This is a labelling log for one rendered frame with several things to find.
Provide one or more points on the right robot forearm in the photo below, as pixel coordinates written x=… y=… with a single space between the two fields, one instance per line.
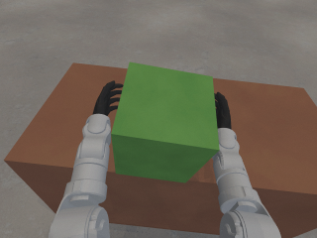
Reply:
x=235 y=189

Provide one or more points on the left robot forearm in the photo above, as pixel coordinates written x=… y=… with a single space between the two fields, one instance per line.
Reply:
x=88 y=181

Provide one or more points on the left robot upper arm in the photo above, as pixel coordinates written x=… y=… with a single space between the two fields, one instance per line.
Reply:
x=89 y=221

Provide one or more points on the carton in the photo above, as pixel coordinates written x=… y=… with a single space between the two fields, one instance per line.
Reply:
x=165 y=125

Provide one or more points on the right robot upper arm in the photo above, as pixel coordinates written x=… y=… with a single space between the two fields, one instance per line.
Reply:
x=244 y=224

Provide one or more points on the pedestal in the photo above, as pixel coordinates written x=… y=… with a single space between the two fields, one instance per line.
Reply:
x=275 y=126

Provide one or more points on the robot left hand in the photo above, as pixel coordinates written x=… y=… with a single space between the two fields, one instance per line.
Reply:
x=102 y=105

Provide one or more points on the robot right hand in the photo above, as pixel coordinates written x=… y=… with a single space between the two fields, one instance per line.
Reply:
x=223 y=116

